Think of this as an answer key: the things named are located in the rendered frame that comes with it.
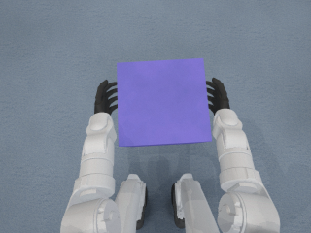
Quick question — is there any left robot shin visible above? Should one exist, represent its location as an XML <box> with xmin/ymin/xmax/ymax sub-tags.
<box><xmin>120</xmin><ymin>174</ymin><xmax>143</xmax><ymax>220</ymax></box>

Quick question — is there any robot left upper arm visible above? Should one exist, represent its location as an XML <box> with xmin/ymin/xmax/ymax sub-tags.
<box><xmin>60</xmin><ymin>197</ymin><xmax>122</xmax><ymax>233</ymax></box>

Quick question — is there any robot left forearm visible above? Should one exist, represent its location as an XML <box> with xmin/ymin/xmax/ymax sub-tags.
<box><xmin>60</xmin><ymin>112</ymin><xmax>117</xmax><ymax>233</ymax></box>

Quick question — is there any robot right forearm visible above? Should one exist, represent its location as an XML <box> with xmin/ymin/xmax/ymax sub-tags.
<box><xmin>212</xmin><ymin>108</ymin><xmax>280</xmax><ymax>230</ymax></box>

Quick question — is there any robot left hand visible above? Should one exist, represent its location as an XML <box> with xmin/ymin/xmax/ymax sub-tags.
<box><xmin>94</xmin><ymin>80</ymin><xmax>118</xmax><ymax>115</ymax></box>

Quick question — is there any carton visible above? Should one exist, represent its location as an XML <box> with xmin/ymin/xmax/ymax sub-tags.
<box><xmin>117</xmin><ymin>58</ymin><xmax>212</xmax><ymax>147</ymax></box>

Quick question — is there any robot right upper arm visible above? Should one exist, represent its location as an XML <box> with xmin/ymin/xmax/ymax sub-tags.
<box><xmin>217</xmin><ymin>190</ymin><xmax>280</xmax><ymax>233</ymax></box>

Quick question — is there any right robot shin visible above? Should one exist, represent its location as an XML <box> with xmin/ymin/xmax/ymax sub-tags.
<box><xmin>177</xmin><ymin>173</ymin><xmax>200</xmax><ymax>218</ymax></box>

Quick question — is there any robot shin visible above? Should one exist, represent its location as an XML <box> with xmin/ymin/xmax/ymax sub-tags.
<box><xmin>177</xmin><ymin>173</ymin><xmax>200</xmax><ymax>218</ymax></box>
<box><xmin>120</xmin><ymin>174</ymin><xmax>143</xmax><ymax>220</ymax></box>

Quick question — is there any robot right hand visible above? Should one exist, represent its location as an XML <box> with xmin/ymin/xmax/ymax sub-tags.
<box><xmin>205</xmin><ymin>78</ymin><xmax>230</xmax><ymax>115</ymax></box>

